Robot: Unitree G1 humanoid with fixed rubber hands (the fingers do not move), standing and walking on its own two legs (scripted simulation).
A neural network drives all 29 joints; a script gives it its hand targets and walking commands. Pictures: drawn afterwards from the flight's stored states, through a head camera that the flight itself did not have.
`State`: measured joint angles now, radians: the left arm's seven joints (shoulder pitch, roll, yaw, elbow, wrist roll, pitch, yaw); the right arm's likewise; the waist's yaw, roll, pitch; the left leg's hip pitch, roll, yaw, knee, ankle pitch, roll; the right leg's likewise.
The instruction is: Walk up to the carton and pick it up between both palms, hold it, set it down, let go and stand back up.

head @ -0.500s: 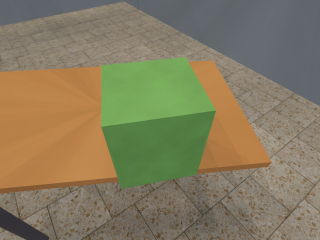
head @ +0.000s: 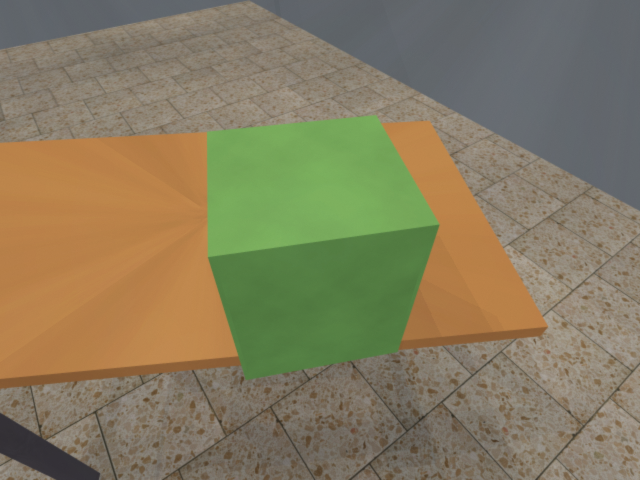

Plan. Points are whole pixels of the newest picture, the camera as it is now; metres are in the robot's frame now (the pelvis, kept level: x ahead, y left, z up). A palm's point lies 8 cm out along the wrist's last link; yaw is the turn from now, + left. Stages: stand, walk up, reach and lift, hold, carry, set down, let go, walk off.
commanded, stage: stand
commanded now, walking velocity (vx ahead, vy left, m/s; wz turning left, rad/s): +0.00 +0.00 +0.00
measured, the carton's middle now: (309, 250) +0.39 +0.02 +0.10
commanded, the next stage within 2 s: none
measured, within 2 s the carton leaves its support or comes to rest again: neither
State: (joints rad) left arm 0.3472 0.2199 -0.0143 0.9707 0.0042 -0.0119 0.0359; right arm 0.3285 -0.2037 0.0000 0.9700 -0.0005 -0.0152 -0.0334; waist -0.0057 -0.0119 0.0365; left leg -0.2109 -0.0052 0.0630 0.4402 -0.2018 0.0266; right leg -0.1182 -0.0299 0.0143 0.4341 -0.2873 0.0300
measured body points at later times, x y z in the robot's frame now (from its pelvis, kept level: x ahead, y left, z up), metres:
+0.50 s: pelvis +0.00 +0.00 +0.00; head +0.00 +0.00 +0.45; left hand +0.00 +0.25 -0.15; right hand +0.01 -0.23 -0.15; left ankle +0.02 +0.10 -0.74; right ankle -0.03 -0.14 -0.74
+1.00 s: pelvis +0.00 +0.00 +0.00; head +0.01 +0.00 +0.45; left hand -0.02 +0.24 -0.15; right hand +0.00 -0.23 -0.16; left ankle +0.02 +0.10 -0.74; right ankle -0.03 -0.14 -0.74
